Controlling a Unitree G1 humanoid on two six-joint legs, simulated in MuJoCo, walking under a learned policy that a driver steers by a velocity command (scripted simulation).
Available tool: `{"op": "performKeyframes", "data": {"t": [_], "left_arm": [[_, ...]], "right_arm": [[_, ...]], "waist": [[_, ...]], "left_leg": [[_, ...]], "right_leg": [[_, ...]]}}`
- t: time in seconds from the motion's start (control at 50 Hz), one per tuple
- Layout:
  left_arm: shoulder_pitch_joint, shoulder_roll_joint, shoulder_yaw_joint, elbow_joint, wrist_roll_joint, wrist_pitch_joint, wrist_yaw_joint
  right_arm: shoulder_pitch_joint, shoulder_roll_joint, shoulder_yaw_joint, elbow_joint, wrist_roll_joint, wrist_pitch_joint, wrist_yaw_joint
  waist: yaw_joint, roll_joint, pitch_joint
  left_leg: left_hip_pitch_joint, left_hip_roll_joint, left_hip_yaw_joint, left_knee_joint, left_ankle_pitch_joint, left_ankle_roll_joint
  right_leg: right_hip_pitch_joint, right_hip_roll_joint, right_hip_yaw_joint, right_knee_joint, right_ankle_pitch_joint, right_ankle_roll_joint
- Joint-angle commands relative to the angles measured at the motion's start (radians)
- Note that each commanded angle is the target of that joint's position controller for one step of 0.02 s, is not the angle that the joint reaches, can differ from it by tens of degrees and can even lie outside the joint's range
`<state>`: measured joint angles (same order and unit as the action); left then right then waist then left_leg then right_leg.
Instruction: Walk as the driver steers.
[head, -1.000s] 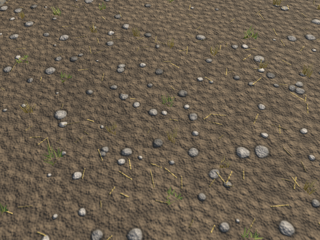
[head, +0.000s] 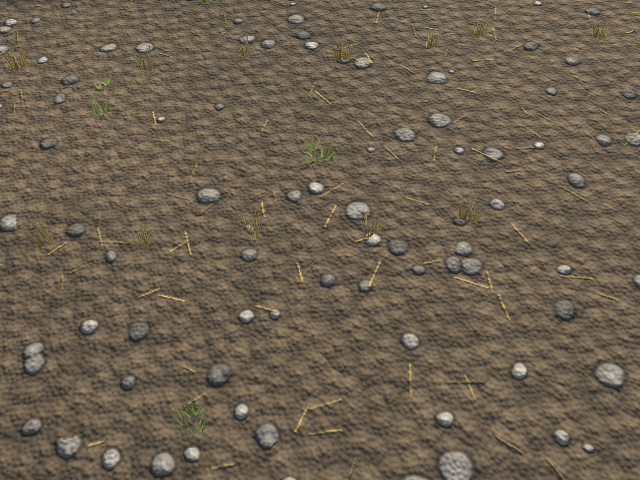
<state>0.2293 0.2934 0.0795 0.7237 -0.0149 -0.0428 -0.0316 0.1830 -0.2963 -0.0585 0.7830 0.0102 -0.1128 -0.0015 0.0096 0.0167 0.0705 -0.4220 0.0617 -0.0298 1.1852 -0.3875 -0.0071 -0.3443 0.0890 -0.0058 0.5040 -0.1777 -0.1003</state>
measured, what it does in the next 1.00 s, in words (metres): walks ahead, turning right: left foot, then right foot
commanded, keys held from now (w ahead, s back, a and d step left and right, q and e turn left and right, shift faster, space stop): w+e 0.70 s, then w+q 0.30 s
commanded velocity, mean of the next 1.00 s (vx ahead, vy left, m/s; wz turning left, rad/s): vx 0.50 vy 0.00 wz -0.44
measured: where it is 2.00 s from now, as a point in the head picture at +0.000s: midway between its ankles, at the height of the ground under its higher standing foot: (433, 232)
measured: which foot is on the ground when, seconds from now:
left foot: up 0.00-0.32, down 0.34-0.86, up 0.88-1.00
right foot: down 0.00-0.34, up 0.36-0.82, down 0.84-1.00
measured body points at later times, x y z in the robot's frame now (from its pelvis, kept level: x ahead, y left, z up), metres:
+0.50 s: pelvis +0.29 +0.04 +0.00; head +0.31 +0.04 +0.45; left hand +0.46 +0.29 -0.11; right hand +0.34 -0.26 -0.09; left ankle +0.35 +0.14 -0.73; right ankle +0.20 -0.07 -0.64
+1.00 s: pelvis +0.51 -0.12 +0.01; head +0.54 -0.14 +0.45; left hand +0.76 +0.06 -0.09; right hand +0.45 -0.40 -0.13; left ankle +0.53 +0.06 -0.64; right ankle +0.51 -0.21 -0.73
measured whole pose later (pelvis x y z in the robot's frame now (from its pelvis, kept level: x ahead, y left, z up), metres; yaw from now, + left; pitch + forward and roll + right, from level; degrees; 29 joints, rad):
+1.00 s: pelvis +0.51 -0.12 +0.01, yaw -24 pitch +1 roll +0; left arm 0.20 0.25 0.05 0.68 0.01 -0.06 -0.02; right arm 0.27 -0.32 -0.06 0.87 0.04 -0.06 0.01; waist -0.01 0.04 0.05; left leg -0.46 0.10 -0.03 1.16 -0.35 0.00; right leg -0.29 0.00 -0.10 0.46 -0.19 -0.05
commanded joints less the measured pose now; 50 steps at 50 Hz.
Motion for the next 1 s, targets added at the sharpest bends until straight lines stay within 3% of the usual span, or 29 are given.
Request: {"op": "performKeyframes", "data": {"t": [0.02, 0.08, 0.14, 0.22, 0.28, 0.32, 0.34, 0.36, 0.38, 0.4, 0.42, 0.44, 0.46, 0.52, 0.58, 0.66, 0.72, 0.76, 0.8, 0.82, 0.84, 0.86, 0.88, 0.9, 0.92, 0.94, 0.96, 1.0], "left_arm": [[-0.013, 0.118, 0.028, -0.085, 0.007, -0.024, 0.015], [0.029, 0.157, 0.039, -0.072, 0.0, -0.024, 0.036], [0.066, 0.162, 0.041, -0.06, -0.006, -0.015, 0.048], [0.131, 0.159, 0.042, -0.035, -0.013, -0.005, 0.05], [0.132, 0.153, 0.043, -0.032, -0.011, 0.004, 0.056], [0.107, 0.125, 0.034, -0.043, -0.007, 0.008, 0.054], [0.101, 0.071, 0.013, -0.059, 0.003, 0.005, 0.049], [0.223, 0.007, -0.007, -0.085, -0.017, -0.003, 0.05], [0.245, 0.075, -0.003, -0.082, -0.028, -0.006, 0.052], [0.161, 0.152, 0.017, -0.078, -0.029, -0.002, 0.051], [0.091, 0.161, 0.021, -0.091, -0.017, 0.004, 0.052], [0.049, 0.149, 0.023, -0.105, -0.006, 0.005, 0.049], [0.043, 0.134, 0.025, -0.11, -0.006, 0.009, 0.044], [0.041, 0.073, 0.013, -0.123, -0.015, 0.025, 0.034], [-0.009, 0.056, 0.004, -0.147, -0.007, 0.027, 0.03], [-0.112, 0.039, -0.007, -0.166, -0.008, 0.013, 0.006], [-0.202, 0.023, -0.015, -0.197, -0.009, 0.009, -0.01], [-0.229, 0.027, -0.015, -0.216, -0.007, 0.006, -0.014], [-0.176, 0.072, 0.005, -0.21, 0.004, 0.002, -0.013], [-0.046, 0.108, 0.026, -0.172, 0.009, 0.0, -0.009], [0.114, 0.164, 0.053, -0.12, 0.013, 0.003, 0.003], [0.26, 0.266, 0.074, -0.096, 0.028, 0.008, 0.026], [0.237, 0.271, 0.062, -0.112, 0.027, 0.002, 0.024], [0.186, 0.185, 0.039, -0.112, 0.024, -0.005, 0.017], [0.141, 0.151, 0.027, -0.098, 0.019, -0.012, 0.017], [0.082, 0.117, 0.018, -0.086, 0.016, -0.02, 0.014], [0.035, 0.082, 0.009, -0.085, 0.017, -0.03, 0.012], [-0.008, 0.066, 0.01, -0.073, 0.027, -0.052, 0.014]], "right_arm": [[0.008, -0.123, -0.035, -0.077, -0.02, -0.007, -0.002], [-0.063, -0.078, -0.02, -0.104, -0.027, 0.011, -0.003], [-0.174, -0.048, -0.005, -0.131, -0.021, 0.008, 0.006], [-0.257, -0.071, -0.01, -0.162, -0.003, -0.004, 0.023], [-0.23, -0.108, -0.025, -0.162, 0.0, -0.018, 0.031], [-0.093, -0.136, -0.046, -0.128, -0.005, -0.027, 0.024], [0.04, -0.179, -0.061, -0.114, -0.024, -0.032, 0.016], [0.166, -0.267, -0.083, -0.088, -0.041, -0.021, 0.012], [0.177, -0.208, -0.072, -0.077, -0.014, -0.013, 0.021], [0.124, -0.132, -0.051, -0.092, -0.007, -0.006, 0.017], [0.076, -0.106, -0.041, -0.1, -0.013, 0.004, 0.013], [0.039, -0.084, -0.033, -0.092, -0.018, 0.009, 0.011], [0.02, -0.067, -0.025, -0.087, -0.024, 0.008, 0.008], [0.019, -0.08, -0.032, -0.064, -0.015, -0.003, 0.007], [0.032, -0.122, -0.046, -0.041, -0.016, -0.006, 0.005], [0.043, -0.148, -0.05, -0.021, -0.009, 0.008, 0.001], [0.107, -0.169, -0.054, 0.009, 0.005, 0.021, 0.002], [0.144, -0.185, -0.056, 0.038, 0.021, 0.032, 0.009], [0.136, -0.216, -0.059, 0.054, 0.035, 0.045, 0.009], [0.123, -0.215, -0.053, 0.063, 0.041, 0.051, 0.008], [0.133, -0.179, -0.035, 0.067, 0.033, 0.049, 0.006], [0.163, -0.075, 0.001, 0.031, -0.005, 0.039, 0.012], [0.216, -0.052, 0.015, 0.031, 0.011, 0.018, 0.018], [0.135, -0.164, -0.019, 0.026, 0.044, 0.011, 0.021], [0.073, -0.159, -0.02, 0.002, 0.052, 0.009, 0.023], [0.054, -0.136, -0.018, 0.007, 0.036, 0.015, 0.017], [0.066, -0.132, -0.025, 0.016, 0.022, 0.028, 0.013], [0.126, -0.088, -0.021, 0.041, 0.024, 0.058, 0.012]], "waist": [[-0.025, -0.046, -0.126], [-0.011, -0.041, -0.084], [0.035, -0.078, -0.062], [0.068, -0.098, -0.055], [0.042, -0.129, -0.063], [-0.034, -0.142, -0.116], [-0.096, -0.083, -0.239], [-0.073, 0.191, -0.396], [-0.07, 0.28, -0.39], [-0.091, 0.162, -0.247], [-0.085, 0.089, -0.164], [-0.068, 0.065, -0.096], [-0.045, 0.083, -0.072], [-0.027, 0.094, -0.05], [-0.032, 0.059, -0.048], [-0.068, 0.044, -0.026], [-0.101, 0.033, 0.0], [-0.088, 0.034, 0.02], [-0.023, 0.063, -0.021], [0.061, 0.06, -0.098], [0.137, 0.051, -0.197], [0.153, -0.14, -0.358], [0.106, -0.269, -0.517], [0.132, -0.147, -0.398], [0.105, -0.146, -0.25], [0.064, -0.096, -0.175], [0.031, -0.119, -0.132], [-0.013, -0.122, -0.11]], "left_leg": [[-0.192, 0.056, -0.053, -0.097, 0.076, -0.016], [-0.19, 0.033, -0.025, -0.277, 0.202, -0.059], [-0.126, -0.015, -0.017, -0.515, 0.411, -0.068], [-0.072, -0.052, -0.038, -0.655, 0.47, -0.054], [-0.034, -0.056, -0.057, -0.7, 0.361, -0.018], [0.157, -0.059, -0.029, -0.755, 0.335, 0.027], [0.393, 0.062, -0.133, -0.729, 0.304, 0.087], [0.763, 0.298, -0.544, -0.783, 0.108, 0.244], [0.786, 0.37, -0.786, -0.873, -0.135, 0.278], [0.667, 0.331, -0.656, -0.898, -0.189, 0.235], [0.546, 0.29, -0.509, -0.902, -0.085, 0.2], [0.434, 0.249, -0.402, -0.926, 0.034, 0.191], [0.365, 0.218, -0.319, -0.949, 0.114, 0.178], [0.293, 0.197, -0.172, -1.014, 0.239, 0.191], [0.323, 0.213, -0.076, -1.04, 0.355, 0.211], [0.348, 0.178, 0.081, -1.038, 0.435, 0.173], [0.39, 0.196, 0.12, -1.033, 0.443, 0.162], [0.435, 0.227, 0.106, -1.014, 0.518, 0.168], [0.476, 0.233, 0.112, -0.895, 0.818, 0.158], [0.445, 0.204, 0.14, -0.742, 0.941, 0.135], [0.302, 0.156, 0.159, -0.538, 0.875, 0.1], [-0.025, 0.053, 0.167, -0.156, 0.355, 0.041], [-0.208, -0.082, -0.005, 0.103, -0.211, 0.012], [-0.296, -0.026, -0.089, 0.159, -0.173, 0.017], [-0.329, 0.02, -0.057, 0.122, -0.098, 0.024], [-0.3, 0.06, -0.047, 0.056, -0.02, 0.02], [-0.254, 0.085, -0.052, 0.01, 0.043, 0.013], [-0.168, 0.094, -0.053, -0.004, 0.126, -0.003]], "right_leg": [[0.225, -0.269, 0.383, -0.272, 0.218, -0.211], [0.137, -0.23, 0.297, -0.288, 0.276, -0.195], [0.09, -0.173, 0.248, -0.275, 0.176, -0.141], [0.132, -0.199, 0.321, -0.219, 0.08, -0.114], [0.212, -0.231, 0.409, -0.128, 0.078, -0.094], [0.196, -0.187, 0.403, -0.005, 0.157, -0.056], [0.106, -0.131, 0.342, 0.223, 0.107, -0.02], [-0.23, 0.015, 0.198, 0.572, -0.229, 0.06], [-0.406, -0.033, 0.192, 0.748, -0.415, 0.076], [-0.459, -0.082, 0.196, 0.812, -0.331, 0.083], [-0.443, -0.118, 0.155, 0.812, -0.258, 0.088], [-0.422, -0.145, 0.147, 0.765, -0.207, 0.09], [-0.381, -0.174, 0.146, 0.725, -0.172, 0.088], [-0.347, -0.203, 0.113, 0.642, -0.132, 0.096], [-0.385, -0.215, 0.106, 0.523, -0.025, 0.111], [-0.332, -0.198, 0.046, 0.295, 0.174, 0.101], [-0.291, -0.178, 0.009, 0.179, 0.173, 0.079], [-0.264, -0.151, -0.001, 0.121, 0.084, 0.049], [-0.143, -0.103, -0.041, 0.062, -0.01, 0.012], [0.051, -0.073, -0.069, 0.001, 0.044, -0.015], [0.33, -0.087, -0.044, 0.012, 0.108, -0.04], [0.693, -0.361, 0.305, 0.029, 0.124, -0.134], [0.775, -0.538, 0.714, -0.129, 0.042, -0.259], [0.671, -0.503, 0.586, -0.159, 0.012, -0.209], [0.537, -0.454, 0.413, -0.174, 0.037, -0.167], [0.41, -0.403, 0.314, -0.208, 0.06, -0.133], [0.32, -0.37, 0.237, -0.248, 0.088, -0.115], [0.217, -0.354, 0.151, -0.325, 0.118, -0.112]]}}
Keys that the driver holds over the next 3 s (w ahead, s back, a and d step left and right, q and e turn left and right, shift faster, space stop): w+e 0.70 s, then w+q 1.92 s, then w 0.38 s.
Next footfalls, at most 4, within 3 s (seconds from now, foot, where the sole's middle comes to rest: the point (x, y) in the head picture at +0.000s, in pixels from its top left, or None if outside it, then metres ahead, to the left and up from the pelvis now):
0.34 left None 0.39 0.13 -0.77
0.84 right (462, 429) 0.54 -0.24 -0.77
1.38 left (392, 282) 0.91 -0.11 -0.77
1.84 right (467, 198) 1.18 -0.33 -0.77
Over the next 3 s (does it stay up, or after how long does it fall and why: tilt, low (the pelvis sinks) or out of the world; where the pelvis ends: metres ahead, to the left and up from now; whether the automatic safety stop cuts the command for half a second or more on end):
stays up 1.61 -0.01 0.00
